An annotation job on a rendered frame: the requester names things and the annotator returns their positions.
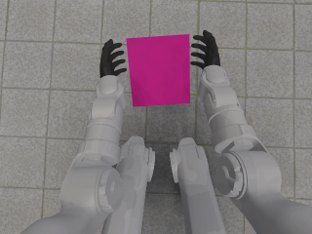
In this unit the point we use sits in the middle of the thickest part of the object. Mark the left robot upper arm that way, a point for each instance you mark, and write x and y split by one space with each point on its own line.
88 195

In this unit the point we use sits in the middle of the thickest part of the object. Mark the carton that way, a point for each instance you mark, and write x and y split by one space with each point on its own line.
159 69

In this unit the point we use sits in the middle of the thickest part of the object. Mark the robot right hand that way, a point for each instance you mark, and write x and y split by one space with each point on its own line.
211 56

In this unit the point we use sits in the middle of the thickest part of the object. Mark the right robot upper arm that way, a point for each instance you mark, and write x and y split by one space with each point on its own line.
252 180

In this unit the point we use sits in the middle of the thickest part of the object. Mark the right robot thigh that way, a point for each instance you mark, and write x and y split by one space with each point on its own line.
200 209

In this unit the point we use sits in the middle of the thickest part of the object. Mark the left robot forearm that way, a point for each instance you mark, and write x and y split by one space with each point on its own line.
100 146

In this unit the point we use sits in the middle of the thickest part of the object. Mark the right robot forearm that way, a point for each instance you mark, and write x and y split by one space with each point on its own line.
225 115

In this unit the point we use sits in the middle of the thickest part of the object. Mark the left robot shin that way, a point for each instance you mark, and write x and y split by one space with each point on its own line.
125 147

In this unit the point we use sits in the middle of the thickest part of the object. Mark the robot left hand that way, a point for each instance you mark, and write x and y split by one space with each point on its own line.
106 66

